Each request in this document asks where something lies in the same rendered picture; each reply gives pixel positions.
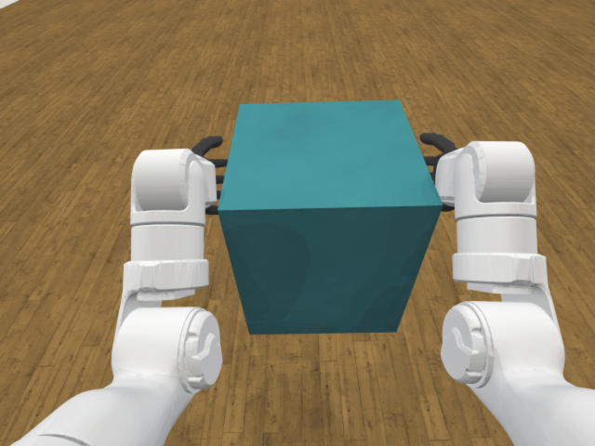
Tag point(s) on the robot right forearm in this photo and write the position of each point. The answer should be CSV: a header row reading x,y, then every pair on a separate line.
x,y
491,185

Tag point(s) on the robot right upper arm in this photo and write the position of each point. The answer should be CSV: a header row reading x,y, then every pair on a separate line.
x,y
510,355

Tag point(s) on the robot left hand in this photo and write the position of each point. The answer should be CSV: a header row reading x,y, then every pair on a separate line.
x,y
205,145

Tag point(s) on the robot right hand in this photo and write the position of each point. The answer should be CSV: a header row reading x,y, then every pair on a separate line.
x,y
443,144

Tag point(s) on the robot left upper arm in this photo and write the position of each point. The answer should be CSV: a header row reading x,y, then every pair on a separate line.
x,y
162,357

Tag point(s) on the robot left forearm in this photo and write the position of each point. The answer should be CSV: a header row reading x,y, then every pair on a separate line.
x,y
170,190

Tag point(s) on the carton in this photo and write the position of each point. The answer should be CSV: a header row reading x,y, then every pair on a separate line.
x,y
327,210

